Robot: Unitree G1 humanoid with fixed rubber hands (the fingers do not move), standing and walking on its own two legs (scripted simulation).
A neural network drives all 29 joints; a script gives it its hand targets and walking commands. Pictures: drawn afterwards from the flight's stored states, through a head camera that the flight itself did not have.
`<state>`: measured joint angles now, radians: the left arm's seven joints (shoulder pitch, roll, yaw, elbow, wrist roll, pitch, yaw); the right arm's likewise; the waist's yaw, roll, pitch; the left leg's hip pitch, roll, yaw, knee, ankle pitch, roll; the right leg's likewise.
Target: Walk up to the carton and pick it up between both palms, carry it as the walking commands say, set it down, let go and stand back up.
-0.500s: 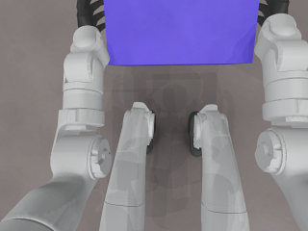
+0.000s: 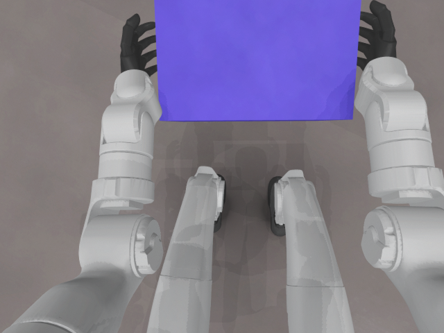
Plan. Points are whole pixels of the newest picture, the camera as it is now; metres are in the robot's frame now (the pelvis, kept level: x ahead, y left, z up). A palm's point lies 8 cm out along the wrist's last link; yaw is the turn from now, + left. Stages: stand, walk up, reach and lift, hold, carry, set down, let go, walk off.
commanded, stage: reach and lift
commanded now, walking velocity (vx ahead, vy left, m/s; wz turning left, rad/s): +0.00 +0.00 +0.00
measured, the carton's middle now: (251, 71) +0.50 +0.01 -0.15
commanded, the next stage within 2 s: none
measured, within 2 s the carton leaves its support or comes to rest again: neither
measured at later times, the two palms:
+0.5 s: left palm (95, 56) +0.45 +0.19 +0.04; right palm (425, 40) +0.47 -0.17 +0.03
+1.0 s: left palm (48, 41) +0.43 +0.18 +0.12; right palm out of the picture +0.46 -0.17 +0.11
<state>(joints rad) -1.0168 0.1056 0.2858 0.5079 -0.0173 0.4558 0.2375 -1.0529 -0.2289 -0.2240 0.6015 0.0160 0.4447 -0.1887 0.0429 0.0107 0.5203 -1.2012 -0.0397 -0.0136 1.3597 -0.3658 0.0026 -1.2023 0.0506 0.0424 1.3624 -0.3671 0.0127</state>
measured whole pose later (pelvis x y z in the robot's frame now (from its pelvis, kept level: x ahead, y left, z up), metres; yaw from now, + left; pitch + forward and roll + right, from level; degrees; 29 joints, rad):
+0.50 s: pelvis +0.06 +0.00 +0.07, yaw +1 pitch +23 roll +0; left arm -0.73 0.00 0.35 0.73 0.12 0.43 0.16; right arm -0.74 -0.07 -0.34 0.77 -0.15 0.43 -0.14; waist 0.05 0.00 -0.09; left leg -1.13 -0.05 -0.04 1.01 -0.29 0.00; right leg -1.12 0.03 0.04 1.02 -0.31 0.00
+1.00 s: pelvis +0.15 -0.01 +0.15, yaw +1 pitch +15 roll +1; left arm -0.25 -0.12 0.34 0.45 0.19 0.43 0.08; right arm -0.29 0.04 -0.23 0.52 -0.18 0.43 -0.12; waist 0.05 0.01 -0.18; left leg -0.59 -0.03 -0.05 0.56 -0.24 0.00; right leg -0.60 0.03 0.05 0.59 -0.26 -0.02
